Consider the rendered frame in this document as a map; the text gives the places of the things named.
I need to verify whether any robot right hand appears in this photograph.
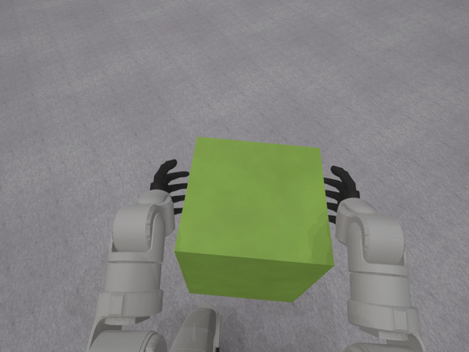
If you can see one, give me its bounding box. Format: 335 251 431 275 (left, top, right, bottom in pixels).
324 166 360 224

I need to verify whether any left robot forearm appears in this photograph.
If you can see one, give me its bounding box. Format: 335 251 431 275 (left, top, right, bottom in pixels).
85 189 175 352

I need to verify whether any robot left upper arm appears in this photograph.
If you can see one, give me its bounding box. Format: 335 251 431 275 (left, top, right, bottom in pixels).
89 330 167 352

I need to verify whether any robot left thigh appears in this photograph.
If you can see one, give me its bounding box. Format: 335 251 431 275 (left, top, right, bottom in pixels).
169 307 222 352

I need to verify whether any robot left hand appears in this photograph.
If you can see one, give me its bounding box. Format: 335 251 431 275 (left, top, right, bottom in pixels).
150 159 189 215

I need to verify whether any carton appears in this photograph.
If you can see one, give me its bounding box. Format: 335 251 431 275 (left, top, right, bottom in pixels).
174 136 334 302

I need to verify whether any right robot forearm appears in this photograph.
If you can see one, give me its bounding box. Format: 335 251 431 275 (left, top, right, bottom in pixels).
335 198 426 352

